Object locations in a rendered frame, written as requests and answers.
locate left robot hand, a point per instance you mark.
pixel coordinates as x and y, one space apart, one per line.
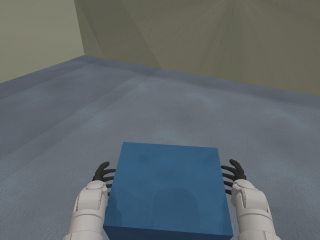
100 172

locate carton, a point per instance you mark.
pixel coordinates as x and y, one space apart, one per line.
167 192

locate right robot forearm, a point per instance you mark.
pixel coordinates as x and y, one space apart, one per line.
253 213

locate right robot hand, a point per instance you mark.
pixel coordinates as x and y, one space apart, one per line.
237 171

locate left robot forearm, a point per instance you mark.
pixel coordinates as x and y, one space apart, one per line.
88 215

